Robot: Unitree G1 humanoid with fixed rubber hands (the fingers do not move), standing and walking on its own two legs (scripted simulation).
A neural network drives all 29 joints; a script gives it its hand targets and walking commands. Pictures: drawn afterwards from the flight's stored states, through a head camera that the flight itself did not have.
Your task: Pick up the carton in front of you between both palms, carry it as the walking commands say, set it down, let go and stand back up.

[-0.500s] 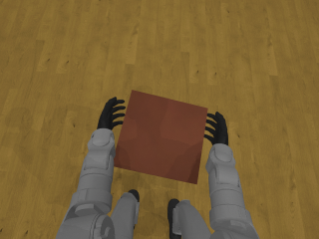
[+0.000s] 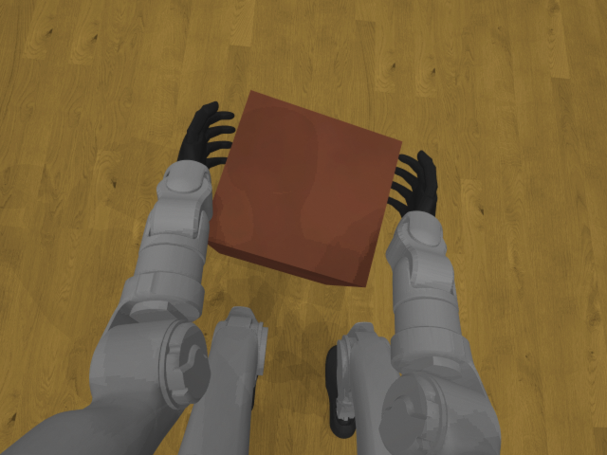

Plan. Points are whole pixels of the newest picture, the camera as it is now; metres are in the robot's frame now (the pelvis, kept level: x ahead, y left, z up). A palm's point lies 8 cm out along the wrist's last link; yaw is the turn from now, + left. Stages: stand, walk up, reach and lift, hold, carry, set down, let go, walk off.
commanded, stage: set down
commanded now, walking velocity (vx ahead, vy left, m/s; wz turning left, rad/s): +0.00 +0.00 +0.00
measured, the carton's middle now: (295, 206) +0.45 +0.04 -0.18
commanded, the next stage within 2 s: none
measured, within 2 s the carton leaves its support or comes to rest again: rests again in 0.84 s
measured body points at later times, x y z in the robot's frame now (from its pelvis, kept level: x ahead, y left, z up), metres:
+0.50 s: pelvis -0.02 +0.00 -0.11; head +0.29 +0.05 +0.21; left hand +0.50 +0.19 -0.24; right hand +0.47 -0.11 -0.23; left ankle +0.11 +0.11 -0.53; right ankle +0.08 -0.13 -0.53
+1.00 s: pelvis -0.03 +0.01 -0.18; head +0.31 +0.07 +0.10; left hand +0.53 +0.19 -0.34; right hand +0.48 -0.11 -0.33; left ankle +0.11 +0.11 -0.53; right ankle +0.08 -0.13 -0.53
